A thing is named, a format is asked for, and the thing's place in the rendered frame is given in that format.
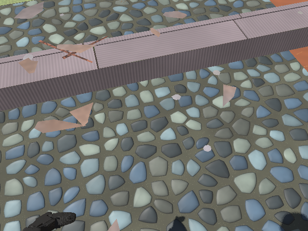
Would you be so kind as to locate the robot left hand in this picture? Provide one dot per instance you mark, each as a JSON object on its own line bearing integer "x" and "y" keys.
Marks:
{"x": 49, "y": 221}

